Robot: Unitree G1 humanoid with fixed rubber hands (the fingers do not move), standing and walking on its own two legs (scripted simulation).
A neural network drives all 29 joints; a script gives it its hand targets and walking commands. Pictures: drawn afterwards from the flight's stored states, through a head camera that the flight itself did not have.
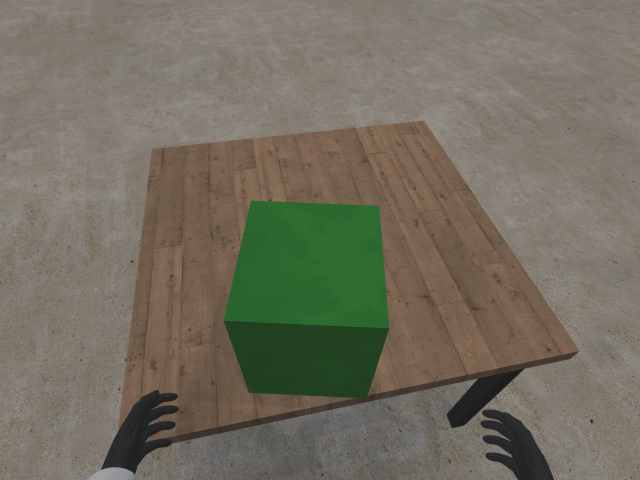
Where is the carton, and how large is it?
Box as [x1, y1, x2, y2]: [224, 201, 388, 397]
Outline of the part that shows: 251,201 224,317 224,322 249,392 366,397 388,330 378,206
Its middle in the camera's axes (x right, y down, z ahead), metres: -0.02 +0.10 +0.63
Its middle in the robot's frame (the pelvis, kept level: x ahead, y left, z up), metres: +0.41 +0.03 -0.08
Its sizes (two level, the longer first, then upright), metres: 0.210 0.200 0.250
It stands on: a table, 0.57 m high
